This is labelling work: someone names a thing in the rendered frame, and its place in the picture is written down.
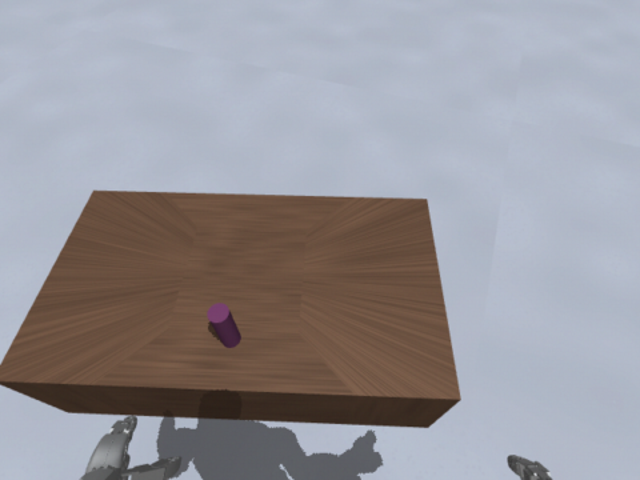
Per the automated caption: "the left robot hand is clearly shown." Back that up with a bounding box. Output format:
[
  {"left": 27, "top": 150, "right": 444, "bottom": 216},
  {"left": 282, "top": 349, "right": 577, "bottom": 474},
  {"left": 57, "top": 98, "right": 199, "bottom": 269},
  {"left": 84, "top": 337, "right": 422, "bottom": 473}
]
[{"left": 85, "top": 416, "right": 181, "bottom": 480}]

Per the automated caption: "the right robot hand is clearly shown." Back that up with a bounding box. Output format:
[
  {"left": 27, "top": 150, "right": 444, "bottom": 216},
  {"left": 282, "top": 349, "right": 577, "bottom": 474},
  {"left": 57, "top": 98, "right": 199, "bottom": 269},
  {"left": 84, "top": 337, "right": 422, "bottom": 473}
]
[{"left": 507, "top": 455, "right": 553, "bottom": 480}]

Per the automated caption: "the can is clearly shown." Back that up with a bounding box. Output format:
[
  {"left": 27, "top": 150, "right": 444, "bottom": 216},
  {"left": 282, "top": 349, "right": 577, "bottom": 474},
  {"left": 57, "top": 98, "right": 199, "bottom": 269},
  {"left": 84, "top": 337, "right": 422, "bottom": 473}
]
[{"left": 207, "top": 303, "right": 241, "bottom": 348}]

